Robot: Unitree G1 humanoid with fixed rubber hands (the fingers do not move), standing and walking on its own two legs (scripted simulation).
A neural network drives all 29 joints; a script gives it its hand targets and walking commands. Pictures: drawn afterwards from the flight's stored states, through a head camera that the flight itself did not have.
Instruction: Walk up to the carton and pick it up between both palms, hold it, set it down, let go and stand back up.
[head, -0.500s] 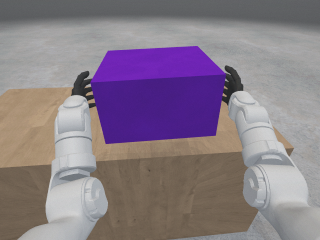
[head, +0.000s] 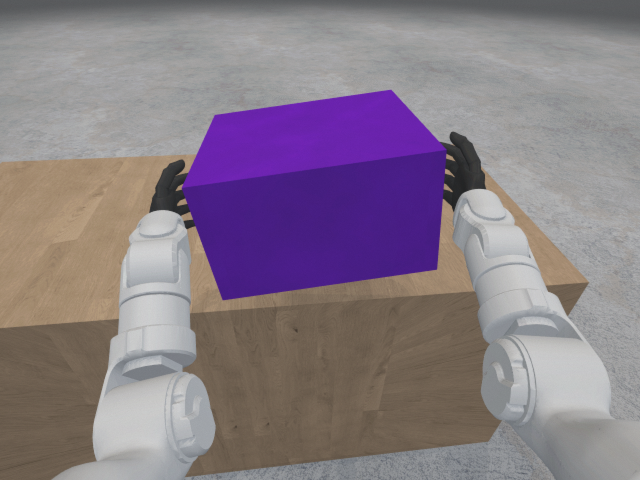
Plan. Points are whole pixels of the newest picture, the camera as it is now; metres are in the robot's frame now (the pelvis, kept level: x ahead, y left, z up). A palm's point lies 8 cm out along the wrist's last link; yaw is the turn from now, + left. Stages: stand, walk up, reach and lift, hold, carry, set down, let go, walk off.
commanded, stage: set down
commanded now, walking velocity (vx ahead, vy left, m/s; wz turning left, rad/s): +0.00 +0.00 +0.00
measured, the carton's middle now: (315, 184) +0.48 +0.02 +0.17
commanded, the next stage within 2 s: none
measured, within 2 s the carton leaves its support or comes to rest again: neither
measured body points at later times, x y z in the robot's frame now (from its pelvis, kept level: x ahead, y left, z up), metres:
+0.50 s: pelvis +0.01 -0.01 +0.00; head -0.04 +0.01 +0.45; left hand +0.40 +0.20 +0.15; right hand +0.42 -0.18 +0.19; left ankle +0.07 +0.10 -0.74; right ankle +0.03 -0.13 -0.74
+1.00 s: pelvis +0.02 -0.01 +0.00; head -0.02 +0.01 +0.45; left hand +0.40 +0.22 +0.12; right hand +0.44 -0.16 +0.16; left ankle +0.07 +0.10 -0.74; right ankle +0.03 -0.13 -0.74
